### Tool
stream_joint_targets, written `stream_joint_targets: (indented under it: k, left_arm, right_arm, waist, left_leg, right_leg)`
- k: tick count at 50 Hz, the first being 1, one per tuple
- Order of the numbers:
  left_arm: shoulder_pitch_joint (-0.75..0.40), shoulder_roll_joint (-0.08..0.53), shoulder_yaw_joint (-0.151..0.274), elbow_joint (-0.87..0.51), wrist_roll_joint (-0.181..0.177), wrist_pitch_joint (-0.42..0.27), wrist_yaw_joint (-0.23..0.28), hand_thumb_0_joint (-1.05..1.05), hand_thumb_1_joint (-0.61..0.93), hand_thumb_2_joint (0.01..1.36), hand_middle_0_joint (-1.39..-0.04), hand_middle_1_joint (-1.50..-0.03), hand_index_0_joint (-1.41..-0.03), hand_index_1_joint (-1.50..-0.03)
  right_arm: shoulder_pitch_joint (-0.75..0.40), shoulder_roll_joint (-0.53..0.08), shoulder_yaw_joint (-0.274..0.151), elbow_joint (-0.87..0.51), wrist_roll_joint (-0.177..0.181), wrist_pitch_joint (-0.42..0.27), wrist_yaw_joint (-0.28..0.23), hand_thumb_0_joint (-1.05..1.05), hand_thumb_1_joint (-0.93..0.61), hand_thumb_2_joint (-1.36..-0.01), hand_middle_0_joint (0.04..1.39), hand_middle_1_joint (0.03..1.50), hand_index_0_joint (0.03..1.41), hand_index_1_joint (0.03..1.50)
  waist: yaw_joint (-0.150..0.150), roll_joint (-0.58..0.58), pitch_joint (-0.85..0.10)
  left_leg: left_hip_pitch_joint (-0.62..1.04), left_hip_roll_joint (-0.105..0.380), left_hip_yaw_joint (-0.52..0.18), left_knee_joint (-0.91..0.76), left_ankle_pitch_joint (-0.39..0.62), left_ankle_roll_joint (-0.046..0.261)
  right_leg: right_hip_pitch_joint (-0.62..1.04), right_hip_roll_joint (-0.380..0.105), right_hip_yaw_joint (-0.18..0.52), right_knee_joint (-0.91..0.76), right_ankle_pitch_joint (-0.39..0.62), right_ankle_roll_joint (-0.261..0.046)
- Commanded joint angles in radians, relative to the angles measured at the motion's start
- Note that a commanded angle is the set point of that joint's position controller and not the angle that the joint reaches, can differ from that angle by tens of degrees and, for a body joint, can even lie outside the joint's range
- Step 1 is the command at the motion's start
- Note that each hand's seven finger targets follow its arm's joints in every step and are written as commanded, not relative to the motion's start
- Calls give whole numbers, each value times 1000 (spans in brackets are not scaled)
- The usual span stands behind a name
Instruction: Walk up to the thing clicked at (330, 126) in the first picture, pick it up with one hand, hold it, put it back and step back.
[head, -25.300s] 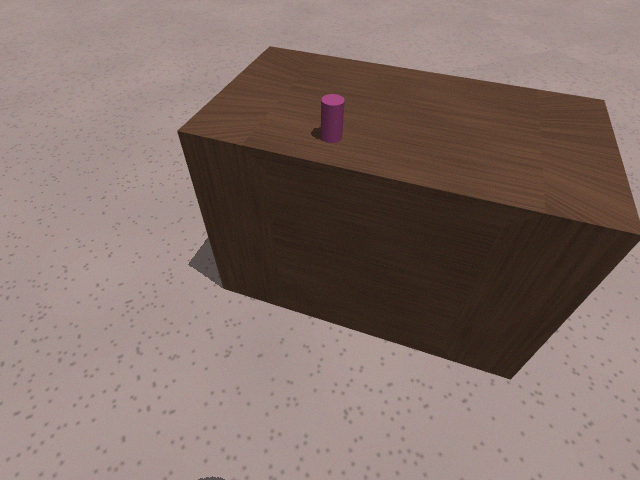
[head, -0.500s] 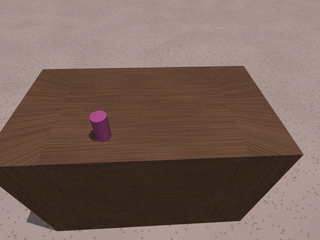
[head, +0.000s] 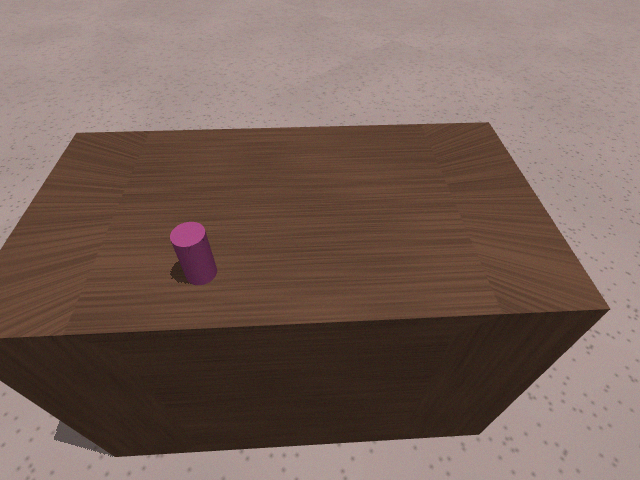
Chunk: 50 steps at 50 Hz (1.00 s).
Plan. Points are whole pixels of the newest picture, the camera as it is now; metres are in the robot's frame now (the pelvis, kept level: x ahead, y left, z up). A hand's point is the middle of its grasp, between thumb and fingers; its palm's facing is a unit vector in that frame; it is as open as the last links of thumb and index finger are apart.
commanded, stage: home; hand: left
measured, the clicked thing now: (195, 254) +0.48 +0.21 -0.03
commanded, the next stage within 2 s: stand in 0.70 s
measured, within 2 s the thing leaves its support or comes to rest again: neither
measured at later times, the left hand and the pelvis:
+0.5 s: hand out of the picture +0.10 +0.25 -0.15, palm faces -0.04 -0.93 -0.36, open 17.4 cm; pelvis +0.02 +0.00 +0.00, yaw +0 degrees
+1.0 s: hand out of the picture +0.09 +0.25 -0.15, palm faces -0.04 -0.93 -0.35, open 15.5 cm; pelvis +0.02 +0.00 +0.00, yaw +0 degrees
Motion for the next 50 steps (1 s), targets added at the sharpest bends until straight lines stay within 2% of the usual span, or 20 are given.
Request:
stream_joint_targets:
  k: [1,6,8,10,12,15,18,21,27,30,33,36,38,40,41,42,43,50]
  left_arm:
    - [-42,217,46,-48,-2,-17,13,0,-556,52,-48,-51,-48,-51]
    - [-52,217,51,-47,-1,-13,12,0,-545,58,-50,-53,-49,-53]
    - [-60,215,51,-49,-2,-14,12,0,-559,50,-48,-50,-48,-51]
    - [-59,213,51,-49,-3,-14,12,0,-571,43,-47,-48,-46,-49]
    - [-61,209,52,-50,-1,-15,12,0,-568,45,-47,-49,-47,-49]
    - [-72,218,56,-53,-1,-15,12,0,-543,59,-50,-53,-49,-53]
    - [-73,211,55,-57,-1,-15,12,0,-544,59,-50,-52,-49,-53]
    - [-70,210,55,-56,-3,-14,12,0,-558,51,-48,-50,-48,-51]
    - [-78,208,56,-59,-1,-11,13,0,-545,58,-50,-53,-49,-53]
    - [-80,216,60,-62,-2,-12,13,0,-547,57,-49,-52,-49,-53]
    - [-74,217,58,-61,-2,-13,13,0,-555,52,-49,-51,-48,-52]
    - [-76,215,57,-65,-1,-14,13,0,-556,51,-48,-51,-48,-51]
    - [-70,216,57,-61,-2,-12,12,0,-567,46,-47,-50,-47,-50]
    - [-73,216,60,-65,-1,-10,11,0,-555,53,-49,-52,-48,-52]
    - [-76,223,62,-69,-1,-11,11,0,-475,133,-129,-132,-128,-132]
    - [-71,212,58,-67,-1,-12,10,0,-395,213,-200,-212,-200,-212]
    - [-71,218,59,-66,-2,-11,11,0,-315,293,-200,-292,-200,-292]
    - [-62,212,57,-69,-2,-13,9,0,245,853,-200,-300,-200,-301]
  right_arm:
    - [-39,-203,-28,-49,3,-17,-15,0,-895,-902,201,301,201,301]
    - [-52,-213,-31,-47,2,-15,-18,0,-895,-902,201,301,201,301]
    - [-55,-209,-29,-47,1,-17,-18,0,-895,-902,201,301,201,301]
    - [-54,-211,-28,-44,2,-17,-17,0,-895,-902,201,301,201,301]
    - [-62,-210,-28,-47,3,-19,-18,0,-895,-902,201,301,201,301]
    - [-54,-207,-28,-48,2,-18,-19,0,-895,-902,201,301,201,301]
    - [-59,-209,-28,-49,2,-20,-20,0,-895,-902,201,301,201,301]
    - [-67,-214,-30,-46,3,-20,-21,0,-895,-902,201,301,201,301]
    - [-67,-211,-31,-46,2,-15,-21,0,-895,-902,201,301,201,301]
    - [-57,-211,-32,-45,0,-16,-20,0,-896,-902,201,301,201,301]
    - [-64,-213,-32,-45,3,-15,-20,0,-896,-902,201,301,201,301]
    - [-60,-208,-32,-47,0,-15,-19,0,-895,-902,201,301,201,301]
    - [-65,-207,-31,-43,1,-14,-18,0,-896,-902,201,301,201,301]
    - [-60,-213,-34,-45,0,-14,-19,0,-896,-902,201,301,201,301]
    - [-59,-211,-35,-48,-2,-17,-18,0,-900,-900,200,300,200,300]
    - [-65,-213,-34,-46,0,-17,-17,0,-900,-900,200,300,200,300]
    - [-61,-208,-33,-46,0,-16,-18,0,-900,-900,200,300,200,300]
    - [-62,-211,-34,-48,1,-17,-16,0,-900,-900,200,300,200,300]
  waist:
    - [-2,-17,-63]
    - [-1,-10,-55]
    - [0,-9,-68]
    - [1,-9,-61]
    - [3,-10,-78]
    - [-2,-18,-82]
    - [0,-12,-107]
    - [3,-11,-98]
    - [-2,-17,-76]
    - [-3,-10,-98]
    - [-3,-18,-68]
    - [-5,-21,-86]
    - [-5,-17,-47]
    - [-6,-3,-56]
    - [-3,-10,-71]
    - [-2,-11,-59]
    - [-4,-16,-62]
    - [1,-15,-70]
  left_leg:
    - [58,91,-102,-76,62,30]
    - [70,92,-96,-82,43,26]
    - [76,98,-96,-78,102,25]
    - [65,95,-96,-81,99,24]
    - [83,101,-95,-71,144,25]
    - [84,99,-90,-79,125,26]
    - [113,106,-83,-65,208,26]
    - [116,108,-86,-65,218,23]
    - [109,106,-83,-78,160,20]
    - [109,105,-77,-75,174,21]
    - [105,103,-81,-87,126,22]
    - [108,105,-81,-81,160,21]
    - [97,98,-82,-96,88,19]
    - [93,99,-82,-104,59,22]
    - [102,106,-82,-97,104,26]
    - [101,105,-86,-98,105,24]
    - [97,104,-84,-99,99,24]
    - [104,105,-86,-93,127,25]
  right_leg:
    - [-20,-90,87,-86,114,-45]
    - [-23,-90,86,-99,103,-42]
    - [-8,-93,85,-92,140,-44]
    - [3,-91,81,-100,141,-40]
    - [16,-96,80,-94,188,-40]
    - [15,-95,77,-102,172,-36]
    - [31,-99,74,-88,247,-38]
    - [33,-98,71,-91,260,-37]
    - [10,-92,66,-107,193,-36]
    - [34,-100,74,-102,218,-40]
    - [6,-95,75,-118,170,-38]
    - [21,-97,70,-111,204,-39]
    - [-10,-93,75,-126,135,-39]
    - [-11,-90,73,-124,113,-41]
    - [7,-96,75,-114,147,-46]
    - [-7,-93,73,-117,143,-43]
    - [-1,-93,72,-117,133,-43]
    - [7,-96,72,-116,153,-44]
